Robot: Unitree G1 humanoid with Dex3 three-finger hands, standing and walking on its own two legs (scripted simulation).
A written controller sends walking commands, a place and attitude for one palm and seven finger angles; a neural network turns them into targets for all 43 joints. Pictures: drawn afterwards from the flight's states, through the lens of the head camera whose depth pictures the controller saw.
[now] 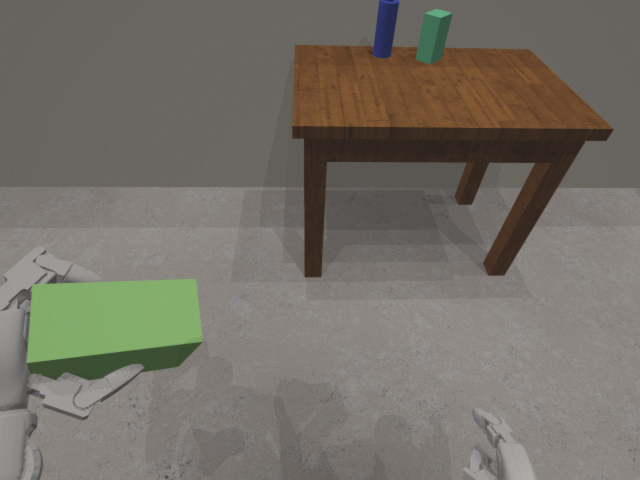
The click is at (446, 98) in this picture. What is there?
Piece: table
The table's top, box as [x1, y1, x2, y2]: [292, 45, 613, 140]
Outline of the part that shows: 295,45 292,119 293,138 606,140 613,129 529,49 444,48 442,57 439,60 431,64 427,64 415,59 417,47 392,47 391,55 389,57 378,58 372,54 373,46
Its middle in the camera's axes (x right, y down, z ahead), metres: +0.36 -0.50 +1.27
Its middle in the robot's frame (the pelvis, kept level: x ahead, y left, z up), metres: +1.30 -0.29 -0.09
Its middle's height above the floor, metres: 0.69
